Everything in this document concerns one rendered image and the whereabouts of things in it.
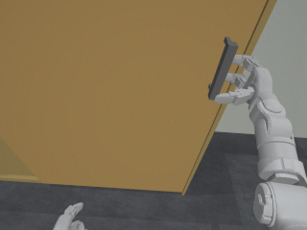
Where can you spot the right robot upper arm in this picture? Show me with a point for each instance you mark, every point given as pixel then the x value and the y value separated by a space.
pixel 281 206

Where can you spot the wardrobe door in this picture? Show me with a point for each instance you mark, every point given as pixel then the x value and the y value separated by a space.
pixel 114 93
pixel 10 163

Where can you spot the right robot forearm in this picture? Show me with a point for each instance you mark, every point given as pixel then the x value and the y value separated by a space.
pixel 278 161

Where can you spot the robot left hand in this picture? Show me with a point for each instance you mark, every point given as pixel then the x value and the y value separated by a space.
pixel 64 222

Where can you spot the robot right hand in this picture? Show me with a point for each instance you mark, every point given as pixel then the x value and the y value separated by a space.
pixel 259 81

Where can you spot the handle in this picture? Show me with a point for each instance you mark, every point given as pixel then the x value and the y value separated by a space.
pixel 227 57

